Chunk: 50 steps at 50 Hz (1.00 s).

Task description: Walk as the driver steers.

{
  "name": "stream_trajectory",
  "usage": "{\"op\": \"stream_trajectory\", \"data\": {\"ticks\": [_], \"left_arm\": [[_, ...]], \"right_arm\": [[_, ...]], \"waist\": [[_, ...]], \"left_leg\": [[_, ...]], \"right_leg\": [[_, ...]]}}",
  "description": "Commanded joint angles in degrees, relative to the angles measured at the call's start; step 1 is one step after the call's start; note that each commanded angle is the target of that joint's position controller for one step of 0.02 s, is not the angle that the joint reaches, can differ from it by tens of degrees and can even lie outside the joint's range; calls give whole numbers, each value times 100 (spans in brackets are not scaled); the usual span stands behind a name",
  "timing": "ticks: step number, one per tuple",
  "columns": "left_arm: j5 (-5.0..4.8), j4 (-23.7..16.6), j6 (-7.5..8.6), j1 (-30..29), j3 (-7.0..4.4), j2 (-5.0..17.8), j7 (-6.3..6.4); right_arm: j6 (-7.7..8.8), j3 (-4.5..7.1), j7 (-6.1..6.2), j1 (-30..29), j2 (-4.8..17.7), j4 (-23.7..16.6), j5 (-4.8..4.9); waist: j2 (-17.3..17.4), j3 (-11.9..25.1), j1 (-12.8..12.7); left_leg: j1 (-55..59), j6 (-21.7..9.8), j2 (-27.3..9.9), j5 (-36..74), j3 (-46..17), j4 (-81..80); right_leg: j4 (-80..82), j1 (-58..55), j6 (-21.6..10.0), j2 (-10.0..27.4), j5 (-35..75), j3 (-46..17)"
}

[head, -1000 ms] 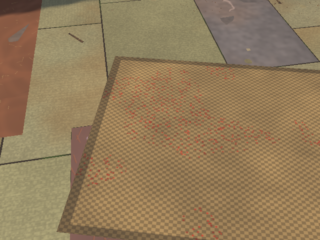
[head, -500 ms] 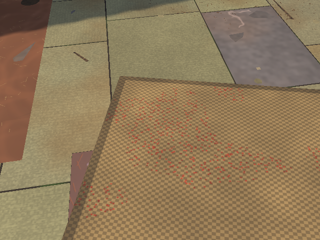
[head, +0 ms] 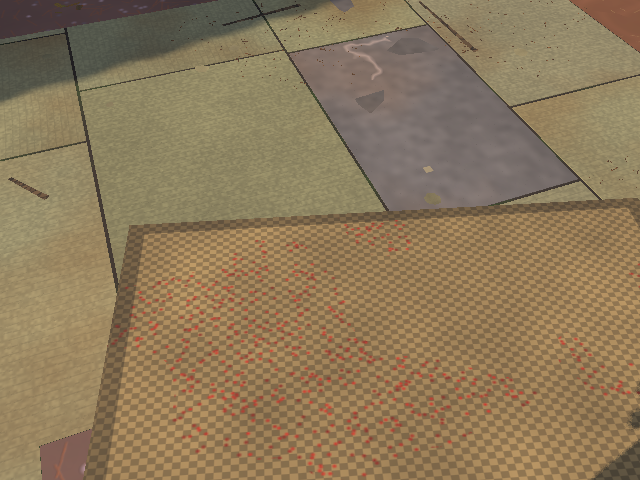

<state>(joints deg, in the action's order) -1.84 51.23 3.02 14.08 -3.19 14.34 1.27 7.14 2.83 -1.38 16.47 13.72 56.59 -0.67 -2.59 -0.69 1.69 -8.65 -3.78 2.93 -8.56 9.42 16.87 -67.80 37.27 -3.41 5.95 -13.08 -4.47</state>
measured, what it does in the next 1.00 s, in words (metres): walks ahead, turning right: right foot, then left foot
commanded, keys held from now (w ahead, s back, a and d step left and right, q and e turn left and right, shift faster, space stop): w+e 0.52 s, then w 0.48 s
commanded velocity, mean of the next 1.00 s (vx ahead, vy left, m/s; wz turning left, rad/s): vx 0.50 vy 0.00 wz -0.40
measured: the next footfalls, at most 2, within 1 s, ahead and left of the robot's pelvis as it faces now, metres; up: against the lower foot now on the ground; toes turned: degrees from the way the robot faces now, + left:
right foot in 0.32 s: +0.32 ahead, -0.18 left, +0.00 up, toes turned -14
left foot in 0.84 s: +0.67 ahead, -0.09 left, +0.00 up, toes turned -22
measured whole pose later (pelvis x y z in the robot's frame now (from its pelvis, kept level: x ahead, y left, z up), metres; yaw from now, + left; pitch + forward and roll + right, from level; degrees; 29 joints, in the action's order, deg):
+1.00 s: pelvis +0.56 -0.14 +0.00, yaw -23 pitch +2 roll +1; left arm -0.7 44.4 4.1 16.7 -3.0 15.5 0.1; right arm 6.2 2.9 -1.9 13.4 14.8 47.3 -0.2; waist -2.2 -0.6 0.7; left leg -17.0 -3.8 3.2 -9.1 2.5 24.2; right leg -66.7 28.1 -2.6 1.7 -18.9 -3.1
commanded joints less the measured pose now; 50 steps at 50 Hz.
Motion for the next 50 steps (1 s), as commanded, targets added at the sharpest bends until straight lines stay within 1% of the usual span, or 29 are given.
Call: {"op": "stream_trajectory", "data": {"ticks": [1, 6, 11, 13, 14, 15, 16, 17, 18, 19, 20, 21, 22, 23, 26, 31, 34, 37, 39, 40, 41, 42, 43, 44, 45, 46, 47, 48, 50], "left_arm": [[57, -290, -55, 332, -66, 142, -10], [74, -680, 56, -732, -10, 44, -225], [48, -1170, 44, -1470, 19, 66, -420], [44, -1291, 27, -1309, -54, 223, -470], [41, -1255, 17, -909, -142, 375, -476], [24, -1054, 19, -48, -303, 629, -465], [18, -775, -5, 1034, -558, 1155, -361], [-7, -754, -4, 1164, -711, 1962, -285], [81, -939, 80, 1362, -582, 1619, -291], [156, -886, 145, 1209, -464, 1206, -307], [116, -956, 171, 811, -397, 979, -300], [104, -1100, 166, 280, -323, 757, -304], [152, -1220, 173, -24, -259, 605, -291], [168, -1273, 179, -129, -244, 582, -283], [100, -1239, 222, 78, -304, 841, -185], [88, -1052, 195, 560, -277, 804, -68], [84, -879, 214, 833, -274, 858, -90], [83, -760, 171, 960, -281, 887, -59], [98, -736, 114, 893, -299, 950, -30], [106, -758, 84, 776, -301, 980, -27], [128, -795, 61, 671, -265, 914, -34], [190, -913, 58, 562, -174, 745, -48], [120, -907, 142, 1347, -47, 313, -79], [40, -853, 226, 1425, -17, 408, -98], [-56, -944, 258, 857, -121, 848, -118], [-16, -1074, 270, 372, -108, 874, -118], [91, -1139, 267, 105, -116, 810, -109], [149, -1135, 236, 150, -146, 761, -98], [137, -1059, 164, 398, -114, 542, -91]], "right_arm": [[103, 97, 96, -423, 608, -317, -37], [-10, 134, 234, -14, 888, -270, 9], [-209, 209, 239, 387, 1088, -183, 135], [-284, 255, 240, 235, 1214, -252, 163], [-326, 277, 254, 112, 1281, -306, 166], [-381, 272, 271, -46, 1278, -369, 173], [-372, 218, 285, -22, 1161, -488, 120], [-205, -55, 190, 477, 264, -829, -75], [100, -23, 108, 39, 614, -970, 152], [236, 71, 68, -634, 910, -1173, 372], [289, 34, 85, -734, 835, -1214, 321], [266, 70, 128, -686, 854, -1131, 188], [179, 128, 135, -518, 913, -1114, 143], [79, 151, 119, -454, 895, -1133, 119], [-81, 129, 145, -709, 677, -1309, -18], [-52, 9, 89, -1661, 415, -1521, 24], [-11, 13, 29, -2073, 513, -1667, 97], [67, 49, -52, -2255, 670, -1807, 89], [103, 80, -81, -2052, 750, -1789, 90], [118, 128, -74, -1718, 833, -1712, 88], [124, 221, -48, -1050, 988, -1516, 68], [124, 298, -19, -64, 1236, -1347, 8], [71, 441, 2, 772, 1688, -1191, -58], [39, 350, -55, 928, 1320, -1050, 90], [14, 255, -41, 507, 992, -1123, 174], [-37, 193, -20, 45, 844, -1242, 143], [-57, 138, -35, -248, 724, -1276, 89], [-38, 94, -45, -386, 628, -1298, 29], [-10, 94, -58, -374, 652, -1231, 32]], "waist": [[514, -281, -336], [366, -354, 42], [422, -558, 286], [613, -366, 72], [741, -70, -194], [687, 392, -699], [302, 971, -1143], [-1354, 1409, -576], [-896, 2352, -820], [-564, 1608, -927], [-183, 1144, -692], [205, 815, -402], [132, 696, -158], [133, 607, -47], [235, 346, -7], [-153, 118, -435], [-248, -65, -633], [-265, -160, -643], [-370, -111, -507], [-415, 58, -309], [-349, 488, 19], [-90, 1268, 444], [1343, 2160, 361], [1896, 2244, 389], [1265, 1257, 404], [697, 705, 276], [442, 271, 116], [530, 172, -65], [722, 202, -209]], "left_leg": [[-473, -868, -1776, 550, -910, -1223], [223, -671, -1764, 816, -274, -1073], [1218, -522, -2053, 1043, -27, -615], [1367, -385, -2087, 2574, 168, 1], [1334, -296, -2042, 3698, 301, 681], [1083, -140, -1833, 4406, 507, 1871], [-140, 138, -1579, 3488, 528, 3562], [-2889, 522, -512, -1592, 283, 5809], [-3605, 433, -151, -2442, -1234, 6647], [-4211, 237, -448, -1930, -1425, 6648], [-4092, 123, -711, -1409, -1414, 6194], [-3618, 144, -928, -1089, -1410, 5699], [-3122, 171, -1077, -917, -1462, 5347], [-2856, 231, -1098, -843, -1451, 5108], [-2814, 521, -959, -345, -1268, 4225], [-2513, 564, -646, 1499, -1067, 1995], [-2486, 441, -580, 1684, -1090, 1545], [-2807, 205, -565, 1142, -1149, 1233], [-2543, 51, -486, 676, -1060, 1125], [-2027, -55, -341, 528, -906, 1017], [-1060, -214, -228, 676, -786, 924], [516, -565, -872, 937, -1429, 1170], [2852, -1483, -2171, 146, -3757, 986], [3159, -1648, -2545, -962, -5317, 103], [2412, -1336, -2395, -1612, -4713, -18], [1527, -1119, -2184, -1384, -3935, -125], [723, -1047, -1936, -846, -3416, -328], [275, -971, -1738, -378, -3063, -471], [-106, -1002, -1522, 275, -2573, -688]], "right_leg": [[336, 299, 90, 303, 737, -338], [1999, 464, 120, 220, 1713, 176], [2835, 595, -64, 74, 912, 636], [2985, 30, -264, -223, 300, 951], [3025, -607, -389, -492, 97, 1154], [3382, -1757, -577, -846, 341, 1316], [3561, -3588, -866, -703, 499, 659], [4027, -5614, -1860, 921, -171, -2540], [5131, -6106, -2250, 1483, -637, -4500], [5179, -5834, -1863, 1288, -109, -3674], [5086, -5019, -1634, 1056, 402, -2833], [5115, -4093, -1446, 816, 1017, -2186], [5236, -3456, -1355, 644, 1426, -1803], [5376, -3096, -1344, 530, 1565, -1668], [5552, -2563, -1388, 326, 2178, -1187], [5552, -2528, -986, -16, 1650, -588], [5483, -2821, -942, 220, 1219, -825], [5143, -3584, -899, 553, 1474, -1134], [4900, -3855, -799, 648, 2063, -1208], [4563, -3869, -717, 552, 2882, -1120], [3826, -3756, -594, 252, 3714, -894], [2478, -2974, -402, -63, 3184, -647], [196, -764, 98, -949, 779, -180], [-619, 297, 115, -1127, -1927, -589], [-998, 815, 64, -754, -1597, -642], [-811, 755, 36, -419, -1054, -350], [-394, 581, 49, -214, -698, -189], [-57, 268, 53, -23, -445, -178], [269, -87, 122, 67, -261, -46]]}}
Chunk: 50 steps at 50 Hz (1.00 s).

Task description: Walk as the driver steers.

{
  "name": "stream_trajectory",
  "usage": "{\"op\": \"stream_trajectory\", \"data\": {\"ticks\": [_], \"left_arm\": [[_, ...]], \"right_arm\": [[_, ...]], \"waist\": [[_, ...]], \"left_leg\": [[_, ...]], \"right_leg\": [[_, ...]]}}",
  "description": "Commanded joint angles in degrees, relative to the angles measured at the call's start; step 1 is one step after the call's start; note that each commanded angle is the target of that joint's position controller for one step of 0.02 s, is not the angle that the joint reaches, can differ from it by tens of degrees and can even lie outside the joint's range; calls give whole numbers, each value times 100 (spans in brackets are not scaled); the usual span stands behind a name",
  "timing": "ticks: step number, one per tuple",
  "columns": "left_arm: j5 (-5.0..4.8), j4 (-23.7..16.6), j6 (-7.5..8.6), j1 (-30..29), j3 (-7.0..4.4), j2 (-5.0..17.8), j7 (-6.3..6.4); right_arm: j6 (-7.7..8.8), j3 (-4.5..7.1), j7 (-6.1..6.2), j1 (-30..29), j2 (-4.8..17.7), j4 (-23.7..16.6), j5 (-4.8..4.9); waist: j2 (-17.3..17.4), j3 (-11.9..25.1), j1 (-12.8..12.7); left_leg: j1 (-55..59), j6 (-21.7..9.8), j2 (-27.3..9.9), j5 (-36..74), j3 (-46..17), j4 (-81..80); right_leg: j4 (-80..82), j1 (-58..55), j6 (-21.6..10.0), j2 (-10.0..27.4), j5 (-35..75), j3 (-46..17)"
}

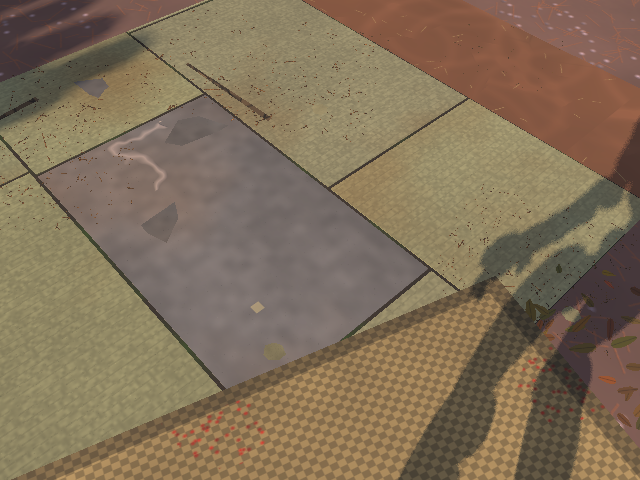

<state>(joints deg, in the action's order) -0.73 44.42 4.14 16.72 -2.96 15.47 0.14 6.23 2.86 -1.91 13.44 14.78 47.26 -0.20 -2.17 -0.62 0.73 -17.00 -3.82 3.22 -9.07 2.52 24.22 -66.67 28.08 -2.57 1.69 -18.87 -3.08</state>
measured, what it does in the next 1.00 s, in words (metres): walks ahead, turning left: right foot, then left foot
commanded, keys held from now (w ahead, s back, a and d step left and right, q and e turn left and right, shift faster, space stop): w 0.08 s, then w+q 0.92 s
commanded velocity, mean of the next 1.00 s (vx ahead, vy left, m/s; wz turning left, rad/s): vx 0.50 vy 0.00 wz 0.39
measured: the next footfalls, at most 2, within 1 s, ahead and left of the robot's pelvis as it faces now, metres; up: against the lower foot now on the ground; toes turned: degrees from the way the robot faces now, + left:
right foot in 0.36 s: +0.36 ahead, -0.14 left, +0.00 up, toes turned +7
left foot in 0.86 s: +0.54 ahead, +0.19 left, +0.00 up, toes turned +27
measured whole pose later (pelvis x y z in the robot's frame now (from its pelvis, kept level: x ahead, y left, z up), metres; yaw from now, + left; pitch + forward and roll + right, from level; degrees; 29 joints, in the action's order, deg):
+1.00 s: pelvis +0.49 +0.09 -0.01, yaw +28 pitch +2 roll -1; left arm -0.6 45.6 6.4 11.3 -3.7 17.0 0.1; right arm 2.4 4.2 -2.2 12.7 16.5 39.5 0.8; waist -0.6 -3.2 -0.2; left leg -22.5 -5.1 3.7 -11.0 0.5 31.7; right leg -68.8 24.8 0.3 4.4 -22.5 -1.2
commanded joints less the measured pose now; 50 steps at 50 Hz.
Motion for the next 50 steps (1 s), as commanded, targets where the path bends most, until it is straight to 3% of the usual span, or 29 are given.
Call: {"op": "stream_trajectory", "data": {"ticks": [1, 3, 6, 9, 12, 15, 16, 17, 18, 19, 20, 21, 22, 23, 25, 26, 29, 34, 39, 41, 42, 43, 44, 45, 46, 47, 48, 49, 50], "left_arm": [[34, -393, 30, 120, -121, 371, 34], [70, -528, 27, -217, -100, 332, 62], [92, -695, 80, -828, -56, 207, 46], [44, -832, 140, -1410, -22, 123, -25], [-13, -990, 220, -1906, -26, 177, -132], [-24, -1020, 318, -1813, -106, 413, -191], [-17, -931, 344, -1463, -159, 517, -176], [21, -736, 361, -764, -277, 755, -127], [133, -612, 366, 266, -391, 1141, -57], [198, -500, 281, 740, -499, 1601, -40], [150, -489, 242, 817, -391, 1110, -44], [101, -512, 229, 484, -282, 758, -26], [97, -516, 218, 129, -215, 590, -30], [99, -481, 214, -173, -167, 438, -55], [131, -413, 258, -505, -158, 360, -79], [125, -365, 292, -546, -186, 403, -81], [139, -210, 334, -520, -271, 599, -42], [101, -30, 248, -342, -351, 876, 40], [-53, 172, 90, -58, -450, 1142, 44], [-103, 186, 14, -124, -494, 1304, 59], [-132, 177, -38, -210, -501, 1350, 69], [-115, 160, -69, -169, -442, 1208, 85], [109, 11, -34, -39, -290, 835, 90], [198, -316, 155, 302, -82, 212, 30], [-64, -375, 329, -426, -180, 791, -30], [-190, -487, 408, -723, -207, 900, -54], [-73, -415, 438, -713, -187, 835, -4], [71, -358, 418, -669, -228, 871, 39], [100, -337, 346, -567, -255, 890, 29]], "right_arm": [[100, 109, 4, -2, 624, -247, 4], [97, 151, 51, 150, 791, -156, 27], [12, 153, 116, 463, 828, -35, 96], [-65, 155, 153, 800, 894, 81, 152], [-159, 159, 182, 1082, 914, 174, 176], [-245, 212, 247, 1033, 1030, 177, 180], [-267, 228, 258, 923, 1069, 153, 178], [-265, 191, 254, 867, 963, 110, 152], [-236, 77, 237, 687, 650, -89, 56], [-130, -99, 233, 1410, 40, -252, 113], [-73, -5, 216, 1385, 510, -190, 247], [-88, 117, 220, 909, 886, -274, 311], [-126, 133, 230, 610, 851, -322, 265], [-177, 153, 230, 446, 775, -373, 200], [-333, 165, 197, 542, 544, -405, 208], [-393, 150, 185, 532, 425, -444, 207], [-477, 155, 178, 244, 374, -640, 151], [-417, 93, -5, -614, 280, -923, 139], [-449, 123, -126, -1255, 425, -1302, 139], [-474, 208, -138, -1041, 578, -1349, 118], [-484, 316, -124, -484, 732, -1230, 123], [-498, 518, -65, 515, 1073, -933, 147], [-545, 721, 66, 1328, 1699, -787, 175], [-450, 697, 38, 1005, 2145, -961, 162], [-354, 554, -25, 1117, 1602, -1037, 149], [-282, 469, -36, 927, 1325, -987, 120], [-261, 407, -25, 576, 1140, -1042, 140], [-271, 353, -5, 193, 967, -1123, 103], [-274, 301, 22, -9, 841, -1230, 39]], "waist": [[689, 175, -132], [592, 98, -77], [525, 32, 114], [559, -85, 317], [625, -192, 456], [799, -124, 230], [843, 28, -5], [762, 483, -336], [341, 1361, -806], [-1244, 2206, -568], [-1255, 2310, -675], [-768, 1416, -685], [-412, 934, -545], [-303, 539, -385], [-487, 188, -91], [-437, 119, -32], [-200, -26, 10], [-76, -189, -270], [-111, -398, -421], [-259, -169, -204], [-245, 171, 152], [-72, 692, 615], [936, 1188, 821], [1956, 1839, 145], [1080, 1907, 625], [926, 1171, 547], [462, 818, 302], [406, 570, 61], [497, 514, -113]], "left_leg": [[675, -1039, -1531, 663, -1682, -1495], [742, -1077, -1532, 1257, -1395, -1595], [859, -904, -1323, 1621, -1057, -1580], [898, -790, -1216, 1356, -971, -1469], [1182, -791, -1395, 1127, -1269, -1195], [1465, -656, -1590, 1142, -1664, -749], [1405, -573, -1528, 1488, -1653, -418], [1148, -418, -1226, 1936, -1468, 343], [178, -190, -843, 1119, -1189, 1930], [-1995, 174, -59, -1771, -572, 3931], [-2694, 206, -282, -2440, -1064, 4835], [-2990, 210, -534, -1969, -1050, 5088], [-2837, 238, -761, -1490, -907, 4980], [-2659, 263, -895, -1196, -864, 4725], [-2162, 300, -1075, -860, -834, 4422], [-2105, 333, -1103, -761, -801, 4343], [-2357, 420, -1140, -197, -844, 3804], [-2150, 334, -1046, 1025, -487, 2215], [-2162, 52, -904, 342, -131, 1480], [-1583, -168, -580, -257, 203, 1360], [-780, -319, -284, -271, 427, 1145], [673, -525, 63, 6, 498, 885], [2358, -945, -983, 285, -1197, 748], [3655, -1987, -2116, -1087, -4561, -284], [3652, -1833, -2223, -1395, -4792, -837], [3127, -1604, -2088, -975, -3986, -809], [2323, -1395, -1830, -404, -3315, -741], [1563, -1255, -1609, 199, -2786, -778], [1117, -1218, -1456, 547, -2526, -914]], "right_leg": [[334, 873, 91, 527, 426, -129], [868, 1145, 208, 586, 864, -59], [2000, 1120, 278, 503, 1772, 52], [3015, 766, 334, 250, 2338, 154], [3540, 627, 339, 74, 2239, 145], [3981, 126, 205, -26, 1695, 64], [4169, -439, 107, -96, 1607, 148], [4239, -1544, -74, -57, 1633, 159], [3939, -3211, -472, 871, 1779, -664], [4162, -5242, -1306, 2306, 1335, -2921], [4614, -5131, -1449, 2394, 431, -3781], [4731, -4414, -1179, 2160, 382, -2863], [4893, -3624, -997, 1886, 695, -2108], [5134, -2940, -913, 1652, 964, -1609], [5574, -2094, -827, 1407, 1269, -876], [5714, -1917, -871, 1406, 1517, -636], [5892, -1903, -937, 1452, 2064, -38], [5885, -2157, -728, 1338, 2116, 852], [5533, -2955, -521, 1616, 2268, 1136], [4822, -3139, -392, 1607, 3873, 1338], [3961, -3060, -279, 1471, 4784, 1531], [2649, -2530, -88, 1193, 4939, 1718], [632, -889, 241, 872, 2525, 1766], [-959, 1242, 499, -294, -1674, 670], [-1388, 1853, 373, -114, -1432, -187], [-1193, 2215, 225, 108, -868, -102], [-734, 1902, 168, 365, -376, -122], [-252, 1443, 195, 527, -63, -133], [-43, 1063, 215, 614, 137, -174]]}}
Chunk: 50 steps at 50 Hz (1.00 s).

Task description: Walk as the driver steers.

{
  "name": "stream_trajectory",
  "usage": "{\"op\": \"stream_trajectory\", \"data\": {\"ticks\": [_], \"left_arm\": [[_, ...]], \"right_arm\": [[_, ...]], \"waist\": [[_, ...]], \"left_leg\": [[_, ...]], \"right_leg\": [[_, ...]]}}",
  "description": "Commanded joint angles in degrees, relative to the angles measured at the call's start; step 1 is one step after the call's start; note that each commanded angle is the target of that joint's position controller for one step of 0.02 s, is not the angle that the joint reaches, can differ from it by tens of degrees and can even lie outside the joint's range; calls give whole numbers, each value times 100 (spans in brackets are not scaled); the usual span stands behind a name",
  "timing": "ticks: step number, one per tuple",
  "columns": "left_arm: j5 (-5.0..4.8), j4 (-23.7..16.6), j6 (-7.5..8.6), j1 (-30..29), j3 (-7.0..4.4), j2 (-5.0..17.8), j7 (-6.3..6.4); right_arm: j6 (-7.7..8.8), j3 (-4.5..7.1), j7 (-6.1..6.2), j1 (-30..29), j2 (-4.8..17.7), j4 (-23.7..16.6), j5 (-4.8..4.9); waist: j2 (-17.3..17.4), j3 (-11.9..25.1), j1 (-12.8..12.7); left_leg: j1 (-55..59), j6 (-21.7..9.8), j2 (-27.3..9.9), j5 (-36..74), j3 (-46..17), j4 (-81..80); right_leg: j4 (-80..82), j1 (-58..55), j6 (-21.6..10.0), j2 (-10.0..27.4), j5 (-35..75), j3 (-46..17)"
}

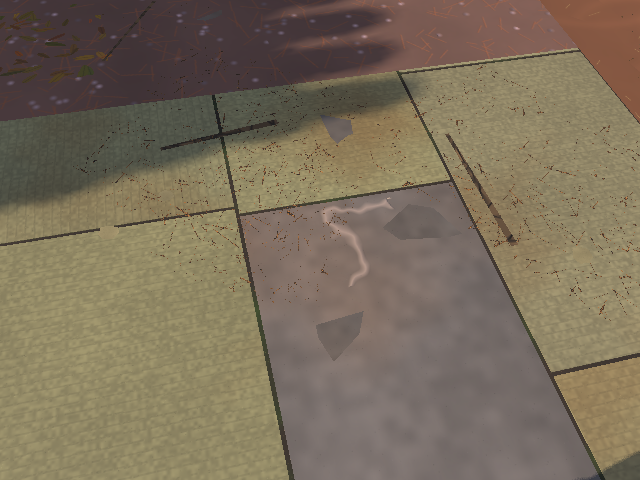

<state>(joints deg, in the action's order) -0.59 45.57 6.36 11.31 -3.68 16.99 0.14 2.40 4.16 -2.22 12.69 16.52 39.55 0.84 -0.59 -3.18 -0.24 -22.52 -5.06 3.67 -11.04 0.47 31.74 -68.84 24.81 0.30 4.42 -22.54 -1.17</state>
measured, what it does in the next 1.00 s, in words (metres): walks ahead, turning left: right foot, then left foot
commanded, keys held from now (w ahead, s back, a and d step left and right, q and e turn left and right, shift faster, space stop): w+q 0.62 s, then w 0.32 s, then w+e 0.06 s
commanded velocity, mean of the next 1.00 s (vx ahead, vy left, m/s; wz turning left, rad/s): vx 0.50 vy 0.00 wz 0.48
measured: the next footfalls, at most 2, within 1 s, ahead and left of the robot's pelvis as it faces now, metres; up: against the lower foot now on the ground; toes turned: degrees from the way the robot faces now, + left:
right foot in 0.38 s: +0.40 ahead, -0.11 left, +0.00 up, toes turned +16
left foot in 0.88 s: +0.56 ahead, +0.25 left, +0.00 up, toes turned +29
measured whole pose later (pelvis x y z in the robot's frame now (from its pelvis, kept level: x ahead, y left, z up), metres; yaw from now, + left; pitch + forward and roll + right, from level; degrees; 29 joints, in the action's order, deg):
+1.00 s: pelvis +0.51 +0.12 +0.00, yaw +28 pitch +2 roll -1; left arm -1.9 50.6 4.7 17.5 -2.6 17.4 -0.9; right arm 3.1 2.7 -1.8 8.5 15.2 36.7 0.2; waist -0.6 -2.7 -2.1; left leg -22.9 -3.2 1.4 -10.4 2.2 31.3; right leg -65.7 18.5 -0.7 3.8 -25.6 0.2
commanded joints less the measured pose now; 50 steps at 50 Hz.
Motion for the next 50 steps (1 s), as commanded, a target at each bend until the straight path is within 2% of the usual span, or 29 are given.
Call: {"op": "stream_trajectory", "data": {"ticks": [1, 5, 9, 12, 14, 16, 17, 18, 19, 20, 21, 22, 23, 24, 25, 27, 30, 35, 38, 40, 42, 43, 44, 45, 46, 47, 48, 49, 50], "left_arm": [[102, -466, 58, 15, -187, 686, 20], [169, -645, -66, -496, -110, 423, 37], [98, -845, -15, -1289, -21, 260, -54], [34, -994, 53, -1669, -26, 340, -140], [28, -1034, 105, -1685, -67, 461, -186], [12, -1006, 154, -1447, -127, 576, -196], [14, -916, 180, -1083, -175, 633, -178], [68, -790, 207, -504, -263, 790, -140], [159, -715, 211, 387, -347, 1099, -89], [212, -514, 132, 922, -446, 1490, -104], [56, -564, 102, 838, -335, 974, -134], [37, -633, 58, 593, -235, 611, -104], [90, -659, 10, 305, -183, 522, -91], [113, -611, -16, 135, -146, 417, -85], [149, -579, -8, 56, -112, 353, -71], [111, -485, 39, 48, -127, 366, -72], [88, -322, 78, 120, -203, 600, -59], [48, -87, 1, 333, -205, 759, -62], [-50, 103, -79, 664, -225, 923, -68], [-113, 236, -151, 819, -243, 1018, -71], [-157, 315, -222, 799, -265, 1148, -48], [-174, 344, -258, 728, -263, 1199, -26], [-154, 359, -277, 748, -207, 1096, 3], [19, 202, -246, 737, -72, 806, 23], [91, 46, -124, 1354, 159, 112, -57], [-87, 127, -10, 909, 23, 690, -107], [-255, -70, 32, 422, -31, 846, -134], [-214, -80, 36, 248, -8, 759, -106], [-116, -49, 1, 210, -32, 732, -90]], "right_arm": [[124, 174, 75, 18, 679, -490, -79], [162, 230, 225, 351, 859, -355, -8], [110, 239, 307, 672, 870, -207, 38], [75, 253, 321, 922, 899, -79, 71], [32, 249, 346, 980, 858, -39, 81], [-12, 267, 368, 897, 878, -48, 69], [-34, 254, 367, 800, 829, -79, 68], [-32, 193, 351, 708, 658, -145, 50], [-12, 70, 326, 654, 356, -283, -44], [37, -35, 328, 1504, 8, -419, 115], [48, 43, 344, 1532, 587, -271, 173], [19, 140, 336, 908, 920, -308, 139], [-8, 149, 339, 569, 894, -375, 74], [-8, 162, 317, 352, 818, -451, 16], [-31, 168, 276, 373, 714, -472, 43], [-94, 131, 239, 426, 474, -495, 101], [-136, 85, 228, 125, 340, -646, 53], [-15, -32, 101, -577, 133, -749, 31], [46, -80, 2, -1148, 100, -922, 43], [60, -67, -43, -1343, 174, -1036, 50], [64, 7, -58, -1166, 348, -1044, 9], [62, 102, -44, -638, 507, -906, -23], [46, 258, 3, 256, 778, -612, -28], [-3, 408, 107, 1261, 1233, -410, -49], [10, 425, 122, 1223, 1694, -390, -53], [56, 289, 95, 1289, 1157, -437, -38], [102, 207, 88, 984, 951, -387, -69], [133, 158, 87, 635, 795, -371, -58], [161, 113, 71, 338, 612, -363, -83]], "waist": [[386, 761, -79], [293, 510, 19], [536, 330, 328], [590, 233, 468], [626, 243, 439], [811, 286, 287], [879, 403, 84], [809, 790, -210], [271, 1609, -592], [-1708, 2337, -234], [-1368, 2014, -316], [-769, 1253, -467], [-364, 817, -377], [-317, 484, -279], [-453, 388, -141], [-586, 330, -61], [-411, 222, -61], [-248, 108, -292], [-227, -87, -468], [-300, -165, -442], [-464, 14, -194], [-513, 365, 173], [-426, 895, 612], [174, 1645, 991], [1598, 2365, 398], [941, 2493, 737], [816, 1600, 698], [466, 1141, 496], [419, 833, 308]], "left_leg": [[1437, -1132, -1440, 1040, -2220, -1770], [1107, -1095, -1196, 1669, -1685, -1898], [1015, -795, -948, 984, -1539, -1815], [1196, -743, -1080, 740, -1860, -1609], [1500, -688, -1182, 679, -2172, -1307], [1665, -598, -1247, 893, -2442, -995], [1643, -514, -1150, 1144, -2465, -731], [1447, -341, -847, 1475, -2287, -71], [703, -122, -499, 789, -1841, 1481], [-1416, 287, 300, -2085, -1146, 3344], [-2182, 358, -157, -2214, -1253, 4179], [-2362, 399, -371, -1661, -1148, 4376], [-2181, 433, -575, -1232, -943, 4278], [-2057, 446, -725, -962, -911, 4021], [-1797, 431, -875, -797, -886, 3848], [-1638, 445, -968, -680, -724, 3615], [-1946, 530, -1059, -258, -685, 3085], [-1622, 466, -921, 996, -407, 1421], [-1449, 384, -796, 1042, -114, 672], [-1420, 255, -725, 661, -27, 356], [-901, 53, -500, 185, 167, 90], [-56, -88, -301, 277, 326, -159], [1333, -250, -130, 616, 398, -346], [3188, -571, -1068, 966, -823, -83], [4603, -1516, -2480, -57, -3756, -747], [4504, -1470, -2533, -404, -4166, -1180], [3834, -1231, -2368, 70, -3160, -1255], [3046, -1048, -2120, 623, -2435, -1341], [2393, -946, -1929, 992, -1937, -1518]], "right_leg": [[366, 1217, -9, 318, 619, -333], [1577, 1328, 282, 110, 1531, -211], [3204, 962, 308, -224, 2685, -199], [3742, 743, 235, -368, 2771, -252], [4029, 617, 143, -424, 2502, -336], [4153, 249, 7, -463, 1985, -326], [4340, -250, -102, -510, 1921, -218], [4454, -1226, -288, -372, 1995, -249], [4294, -2767, -658, 561, 1769, -1110], [4731, -4674, -1593, 1842, 654, -3733], [5054, -4515, -1556, 1992, -532, -4362], [5151, -3796, -1291, 1740, -480, -3438], [5239, -3060, -1131, 1494, 199, -2667], [5376, -2491, -1084, 1273, 799, -2145], [5518, -2129, -1007, 1100, 1146, -1702], [5771, -1845, -1051, 984, 1521, -1153], [5969, -1875, -1178, 1088, 2196, -615], [6024, -2012, -1056, 870, 2712, 266], [6006, -2276, -1034, 988, 2679, 402], [5869, -2642, -1001, 1172, 3000, 376], [5364, -2907, -903, 1236, 4366, 486], [4691, -2859, -788, 1130, 5284, 673], [3641, -2405, -618, 898, 5547, 917], [1867, -1008, -373, 634, 3752, 1017], [-27, 1062, -72, -417, -904, 564], [-659, 1594, -128, -278, -1130, -332], [-721, 1989, -188, -45, -693, -276], [-392, 1844, -196, 197, -179, -222], [-71, 1610, -155, 346, 152, -223]]}}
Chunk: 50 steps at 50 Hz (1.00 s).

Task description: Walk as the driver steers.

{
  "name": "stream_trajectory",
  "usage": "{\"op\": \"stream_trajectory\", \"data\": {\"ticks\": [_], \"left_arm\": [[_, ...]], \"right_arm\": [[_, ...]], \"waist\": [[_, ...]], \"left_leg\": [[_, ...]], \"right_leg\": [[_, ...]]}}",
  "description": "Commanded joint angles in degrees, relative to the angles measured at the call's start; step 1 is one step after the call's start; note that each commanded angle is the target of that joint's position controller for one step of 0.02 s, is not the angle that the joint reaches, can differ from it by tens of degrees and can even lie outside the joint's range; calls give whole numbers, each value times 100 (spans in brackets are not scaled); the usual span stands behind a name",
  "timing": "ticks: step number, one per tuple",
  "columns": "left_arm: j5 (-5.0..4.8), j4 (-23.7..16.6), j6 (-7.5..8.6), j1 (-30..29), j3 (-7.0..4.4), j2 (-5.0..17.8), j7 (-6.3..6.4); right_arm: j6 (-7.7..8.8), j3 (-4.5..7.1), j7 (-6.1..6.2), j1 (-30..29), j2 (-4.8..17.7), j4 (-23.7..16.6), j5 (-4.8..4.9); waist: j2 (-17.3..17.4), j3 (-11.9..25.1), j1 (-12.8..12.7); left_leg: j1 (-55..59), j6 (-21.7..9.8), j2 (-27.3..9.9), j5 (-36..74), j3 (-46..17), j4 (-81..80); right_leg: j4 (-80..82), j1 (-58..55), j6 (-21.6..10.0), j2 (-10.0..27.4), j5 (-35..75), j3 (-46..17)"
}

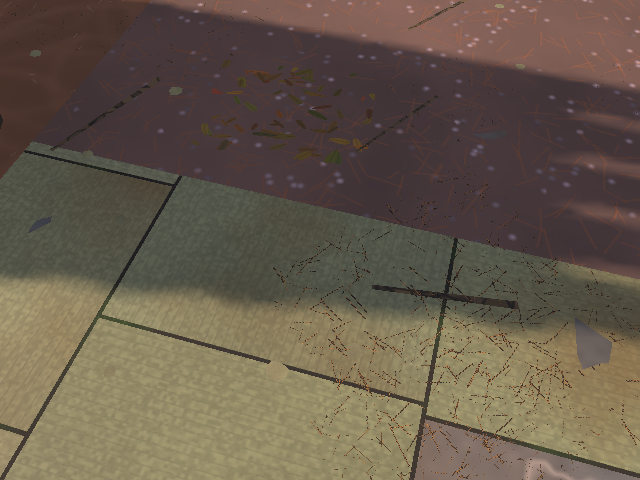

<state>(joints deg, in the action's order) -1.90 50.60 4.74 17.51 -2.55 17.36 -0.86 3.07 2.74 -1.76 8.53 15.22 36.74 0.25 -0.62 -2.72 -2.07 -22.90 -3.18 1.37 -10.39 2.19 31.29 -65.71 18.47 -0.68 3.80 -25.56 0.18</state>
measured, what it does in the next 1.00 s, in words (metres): walks ahead, turning right: right foot, then left foot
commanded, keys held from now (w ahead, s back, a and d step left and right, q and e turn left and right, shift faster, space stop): w+e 0.74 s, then w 0.26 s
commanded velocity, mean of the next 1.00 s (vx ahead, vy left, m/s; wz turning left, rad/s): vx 0.50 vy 0.00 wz -0.40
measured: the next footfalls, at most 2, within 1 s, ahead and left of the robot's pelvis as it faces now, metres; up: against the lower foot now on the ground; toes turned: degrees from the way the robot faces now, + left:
right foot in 0.44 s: +0.39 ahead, -0.17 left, +0.00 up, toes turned -15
left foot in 0.92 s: +0.72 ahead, -0.08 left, +0.00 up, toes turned -29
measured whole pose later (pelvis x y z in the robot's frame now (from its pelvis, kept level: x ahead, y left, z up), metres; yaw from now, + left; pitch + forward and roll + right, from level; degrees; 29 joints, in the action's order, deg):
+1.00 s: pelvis +0.57 -0.12 +0.00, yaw -28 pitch +2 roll +1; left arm -1.5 43.6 2.3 20.0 -3.2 16.8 0.5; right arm 7.0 2.8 -1.6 7.3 15.5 40.6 0.0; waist -1.8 -0.1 -1.8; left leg -23.8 -2.2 2.5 -9.6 0.4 31.0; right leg -59.4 15.8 -2.4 -4.3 -27.2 -8.5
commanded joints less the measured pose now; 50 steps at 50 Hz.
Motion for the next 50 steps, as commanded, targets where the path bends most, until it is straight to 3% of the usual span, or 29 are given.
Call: {"op": "stream_trajectory", "data": {"ticks": [1, 3, 6, 11, 16, 17, 19, 20, 21, 22, 23, 24, 25, 26, 27, 29, 32, 36, 39, 41, 43, 45, 46, 47, 48, 49, 50], "left_arm": [[22, -481, 79, -224, -159, 653, 1], [2, -386, -90, -4, -133, 422, 15], [29, -499, -202, -355, -136, 325, 60], [80, -707, -139, -1057, -87, 178, -69], [90, -1136, -131, -1793, -26, 111, -239], [89, -1221, -132, -1841, -37, 142, -278], [83, -1307, -152, -1637, -112, 291, -326], [80, -1265, -174, -1255, -193, 430, -322], [65, -1098, -183, -477, -336, 667, -290], [61, -888, -217, 474, -536, 1081, -195], [20, -871, -225, 667, -678, 1754, -109], [54, -1036, -160, 780, -562, 1452, -121], [111, -1018, -117, 630, -466, 1100, -120], [83, -1060, -87, 305, -423, 930, -107], [70, -1136, -88, -89, -364, 742, -96], [164, -1319, -91, -443, -292, 557, -54], [130, -1327, -73, -386, -345, 739, 36], [66, -1246, -141, -115, -386, 858, 148], [55, -1129, -183, 190, -372, 830, 166], [56, -1035, -194, 362, -343, 742, 168], [92, -996, -208, 362, -350, 758, 170], [115, -1022, -229, 241, -317, 666, 155], [159, -1096, -215, 196, -223, 440, 137], [115, -1153, -155, 895, -108, 113, 141], [23, -1131, -106, 1057, -83, 215, 144], [-30, -1175, -88, 482, -200, 714, 136], [10, -1307, -87, -74, -204, 745, 132]], "right_arm": [[138, 214, 22, 572, 592, -83, -66], [257, 235, 27, 475, 577, 29, -70], [352, 279, 94, 524, 666, 237, -131], [347, 295, 190, 619, 791, 449, -106], [186, 366, 243, 1042, 957, 765, 6], [134, 382, 258, 1044, 1000, 796, 32], [37, 423, 313, 917, 1157, 778, 52], [-18, 441, 349, 861, 1234, 758, 58], [-72, 433, 379, 761, 1254, 733, 71], [-50, 378, 417, 794, 1164, 668, 38], [100, 116, 309, 1407, 329, 386, -175], [351, 78, 216, 1051, 517, 343, -30], [492, 175, 143, 421, 868, 178, 201], [563, 137, 152, 213, 822, 102, 190], [570, 161, 198, 146, 821, 140, 41], [436, 228, 213, 309, 871, 151, -69], [272, 173, 229, 280, 635, 107, -117], [277, 62, 196, -590, 406, -92, -101], [343, 61, 104, -984, 472, -163, -5], [398, 96, 42, -1063, 587, -191, 1], [445, 148, 12, -946, 703, -185, -2], [486, 253, 48, -261, 858, -2, -41], [513, 331, 80, 476, 1078, 99, -118], [487, 474, 92, 1249, 1615, 236, -185], [418, 470, 20, 1643, 1436, 495, -15], [400, 338, 20, 1373, 1010, 438, 76], [347, 268, 39, 1029, 839, 372, 23]], "waist": [[508, 693, 287], [506, 578, 119], [386, 189, 138], [331, -51, 381], [267, -286, 662], [308, -271, 633], [517, 11, 418], [636, 300, 187], [583, 713, -266], [261, 1235, -710], [-1337, 1775, -173], [-950, 2653, -424], [-584, 1942, -590], [-202, 1350, -390], [85, 905, -126], [-103, 672, 219], [-120, 490, 305], [-346, 327, -22], [-467, 341, -238], [-487, 317, -273], [-606, 269, -168], [-648, 497, 223], [-405, 1142, 574], [867, 2061, 535], [1871, 2163, 594], [1071, 1270, 722], [614, 732, 687]], "left_leg": [[1990, -1069, -1573, 1069, -1776, -1694], [1521, -1101, -1559, 1135, -1371, -2084], [1380, -1020, -1531, 1305, -744, -2387], [1618, -697, -1353, 1425, 189, -2516], [2625, -578, -1674, 1880, 513, -2182], [2826, -530, -1738, 2259, 562, -1996], [3033, -383, -1754, 4084, 734, -1322], [3043, -300, -1715, 5044, 811, -701], [2760, -151, -1548, 5384, 954, 358], [1664, 86, -1309, 4301, 985, 1876], [-1054, 518, -260, -812, 751, 4107], [-1945, 480, 219, -2374, -632, 5012], [-2448, 326, -142, -1919, -887, 5013], [-2387, 235, -395, -1422, -823, 4526], [-2075, 261, -590, -1157, -762, 3986], [-1356, 364, -745, -883, -769, 3480], [-1180, 622, -699, -524, -568, 2654], [-811, 757, -386, 1049, -479, 849], [-519, 723, -226, 1612, -485, 134], [-541, 584, -250, 1483, -574, -148], [-440, 385, -254, 1026, -556, -285], [490, 98, -141, 805, -351, -597], [1690, -232, -679, 863, -839, -430], [3809, -1107, -1870, 352, -2832, -473], [4283, -1514, -2424, -1329, -4716, -1346], [3660, -1258, -2267, -2195, -4375, -1546], [2958, -1046, -2031, -1903, -3590, -1589]], "right_leg": [[-249, 1877, -29, 524, 716, -442], [-75, 1593, 69, 522, 971, -489], [479, 2045, 194, 450, 1661, -693], [2083, 2018, 145, 248, 3161, -402], [2896, 2335, -105, 141, 2765, -35], [2966, 2339, -185, 90, 2472, 63], [2996, 1805, -399, -221, 1851, 410], [2953, 1250, -529, -455, 1562, 590], [3208, 189, -714, -711, 1686, 675], [3425, -1512, -986, -547, 1956, 75], [3638, -3739, -2055, 1027, 1470, -2954], [4644, -4415, -2502, 1570, 833, -4952], [4801, -4025, -2128, 1397, 1051, -4105], [4791, -3192, -1910, 1149, 1462, -3356], [4839, -2312, -1749, 919, 2059, -2780], [5089, -1310, -1703, 655, 2797, -2299], [5260, -615, -1698, 472, 3334, -1803], [5176, -243, -1306, 53, 2751, -1376], [5037, -451, -1190, 191, 2226, -1581], [4772, -874, -1137, 394, 2076, -1841], [4507, -1195, -1057, 578, 2255, -2084], [3837, -1246, -878, 358, 3174, -1993], [2691, -883, -691, 66, 3151, -1691], [694, 810, -260, -693, 1652, -1040], [-451, 2128, -95, -905, -713, -921], [-868, 2668, -133, -583, -430, -1117], [-843, 2698, -150, -338, 17, -874]]}}
Velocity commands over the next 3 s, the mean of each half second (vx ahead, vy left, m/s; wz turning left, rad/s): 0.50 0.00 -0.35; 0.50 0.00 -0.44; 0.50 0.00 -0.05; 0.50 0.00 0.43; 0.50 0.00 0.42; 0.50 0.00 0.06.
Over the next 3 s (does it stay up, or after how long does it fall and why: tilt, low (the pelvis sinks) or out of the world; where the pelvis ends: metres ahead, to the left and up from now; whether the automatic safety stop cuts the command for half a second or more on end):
stays up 1.60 -0.41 -0.01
